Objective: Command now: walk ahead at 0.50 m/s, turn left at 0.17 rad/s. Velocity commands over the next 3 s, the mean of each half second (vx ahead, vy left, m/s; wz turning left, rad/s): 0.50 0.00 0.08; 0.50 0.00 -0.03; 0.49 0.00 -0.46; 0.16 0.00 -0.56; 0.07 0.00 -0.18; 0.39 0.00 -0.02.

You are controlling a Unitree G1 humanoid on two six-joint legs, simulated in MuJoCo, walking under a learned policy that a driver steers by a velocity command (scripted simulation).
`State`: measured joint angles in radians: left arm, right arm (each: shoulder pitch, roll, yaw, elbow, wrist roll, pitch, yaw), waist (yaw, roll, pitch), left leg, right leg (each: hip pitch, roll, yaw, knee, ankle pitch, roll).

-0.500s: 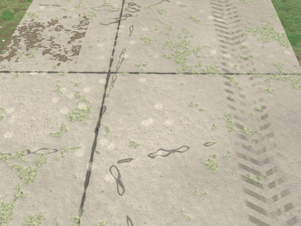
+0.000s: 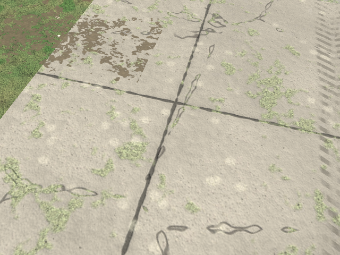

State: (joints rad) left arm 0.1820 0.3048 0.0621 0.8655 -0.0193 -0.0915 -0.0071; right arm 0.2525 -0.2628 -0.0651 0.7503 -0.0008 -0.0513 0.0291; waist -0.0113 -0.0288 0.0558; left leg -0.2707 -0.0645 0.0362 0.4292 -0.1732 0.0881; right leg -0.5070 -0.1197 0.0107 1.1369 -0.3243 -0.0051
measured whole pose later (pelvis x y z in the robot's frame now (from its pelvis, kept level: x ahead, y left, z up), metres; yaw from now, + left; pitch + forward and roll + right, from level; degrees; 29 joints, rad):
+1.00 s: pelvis +0.57 +0.00 -0.01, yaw -2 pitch +1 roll -1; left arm 0.33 0.29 0.05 0.96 -0.04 -0.07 0.00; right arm 0.11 -0.25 -0.05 0.79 0.00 -0.09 0.02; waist 0.03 -0.03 0.04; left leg -0.40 0.01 0.07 0.53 -0.16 0.04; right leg -0.30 -0.01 0.04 1.09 -0.44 -0.03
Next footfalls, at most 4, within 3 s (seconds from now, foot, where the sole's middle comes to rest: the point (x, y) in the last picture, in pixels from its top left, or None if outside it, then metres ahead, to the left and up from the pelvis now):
0.38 right None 0.39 -0.16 -0.78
0.90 left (147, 199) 0.69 0.09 -0.78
1.44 right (206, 148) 0.95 -0.18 -0.78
1.90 left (181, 110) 1.19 -0.07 -0.78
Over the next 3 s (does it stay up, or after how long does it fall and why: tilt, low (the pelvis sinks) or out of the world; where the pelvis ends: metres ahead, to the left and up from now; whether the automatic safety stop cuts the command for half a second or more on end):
stays up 1.22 -0.23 0.00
